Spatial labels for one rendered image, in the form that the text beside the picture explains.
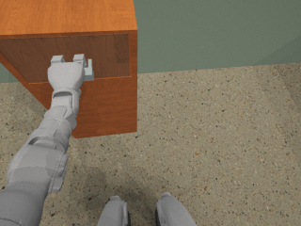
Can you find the robot left forearm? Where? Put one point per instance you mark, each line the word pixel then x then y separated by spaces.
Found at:
pixel 56 127

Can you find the handle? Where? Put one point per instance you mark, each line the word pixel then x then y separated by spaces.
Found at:
pixel 89 73

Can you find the robot right shin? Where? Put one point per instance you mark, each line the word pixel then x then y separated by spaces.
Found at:
pixel 167 194

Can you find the drawer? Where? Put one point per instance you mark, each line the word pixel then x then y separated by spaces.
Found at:
pixel 32 56

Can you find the left robot hand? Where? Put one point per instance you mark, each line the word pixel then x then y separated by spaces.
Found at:
pixel 67 75

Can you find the cabinet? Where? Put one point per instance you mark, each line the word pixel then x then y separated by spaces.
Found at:
pixel 108 105

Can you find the left robot upper arm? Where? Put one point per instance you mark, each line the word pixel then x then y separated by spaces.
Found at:
pixel 38 171

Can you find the robot right thigh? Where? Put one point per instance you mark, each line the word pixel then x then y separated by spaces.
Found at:
pixel 172 213

